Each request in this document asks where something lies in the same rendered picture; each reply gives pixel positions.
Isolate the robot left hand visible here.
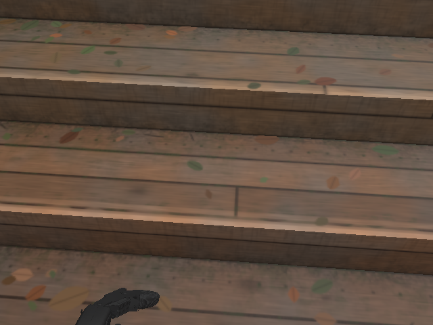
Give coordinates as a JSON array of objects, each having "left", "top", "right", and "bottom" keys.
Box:
[{"left": 75, "top": 288, "right": 160, "bottom": 325}]

